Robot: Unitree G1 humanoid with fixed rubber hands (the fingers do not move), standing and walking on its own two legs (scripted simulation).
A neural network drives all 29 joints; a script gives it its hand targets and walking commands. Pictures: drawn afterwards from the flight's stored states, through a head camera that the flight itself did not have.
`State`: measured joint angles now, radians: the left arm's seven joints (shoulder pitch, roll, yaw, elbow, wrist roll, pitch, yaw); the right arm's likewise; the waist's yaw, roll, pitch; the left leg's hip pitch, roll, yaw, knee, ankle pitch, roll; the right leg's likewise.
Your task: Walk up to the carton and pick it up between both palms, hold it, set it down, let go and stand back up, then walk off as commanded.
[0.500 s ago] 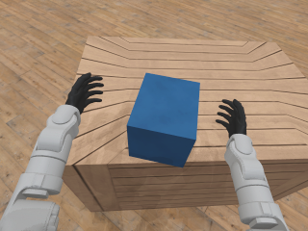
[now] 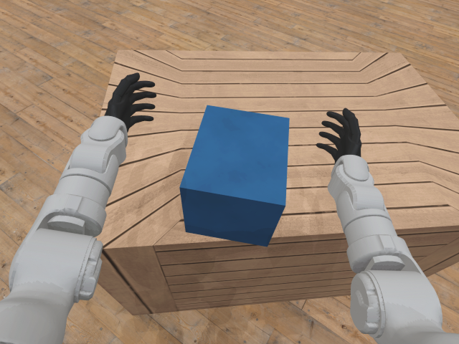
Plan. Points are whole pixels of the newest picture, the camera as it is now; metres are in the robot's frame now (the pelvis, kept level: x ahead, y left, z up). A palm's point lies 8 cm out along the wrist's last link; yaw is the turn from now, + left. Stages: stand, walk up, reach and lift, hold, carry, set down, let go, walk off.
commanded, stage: reach and lift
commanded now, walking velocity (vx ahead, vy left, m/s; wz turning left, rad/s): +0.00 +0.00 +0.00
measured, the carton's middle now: (237, 175) +0.45 -0.03 -0.02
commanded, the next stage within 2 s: none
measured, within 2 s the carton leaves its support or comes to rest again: neither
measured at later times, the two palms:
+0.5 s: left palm (131, 146) +0.46 +0.18 +0.06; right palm (324, 173) +0.41 -0.19 +0.04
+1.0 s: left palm (163, 156) +0.46 +0.13 +0.04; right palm (302, 182) +0.41 -0.16 +0.02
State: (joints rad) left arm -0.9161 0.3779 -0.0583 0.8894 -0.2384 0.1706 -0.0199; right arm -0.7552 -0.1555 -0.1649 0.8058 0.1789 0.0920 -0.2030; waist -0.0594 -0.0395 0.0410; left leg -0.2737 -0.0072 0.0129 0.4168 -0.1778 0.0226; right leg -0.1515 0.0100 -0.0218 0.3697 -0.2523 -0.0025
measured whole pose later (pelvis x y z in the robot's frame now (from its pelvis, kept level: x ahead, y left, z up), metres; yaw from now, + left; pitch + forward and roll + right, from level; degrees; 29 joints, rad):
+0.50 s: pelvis +0.01 +0.00 +0.00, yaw +0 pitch +13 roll -1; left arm -0.90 0.34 -0.03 1.13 -0.19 -0.13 -0.04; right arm -0.77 -0.11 -0.12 1.05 0.18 -0.21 -0.20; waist -0.06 -0.03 -0.06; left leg -0.50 -0.01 0.01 0.43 -0.16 0.02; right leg -0.39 0.01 -0.02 0.41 -0.25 0.00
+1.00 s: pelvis +0.00 +0.00 -0.01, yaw -1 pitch +20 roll -1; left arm -0.96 0.15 0.14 1.24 0.07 -0.34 -0.05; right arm -0.80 0.04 -0.40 1.12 -0.12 -0.39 -0.12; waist -0.06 -0.03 -0.13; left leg -0.67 0.00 0.01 0.49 -0.16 0.02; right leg -0.56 0.01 -0.02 0.47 -0.25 0.00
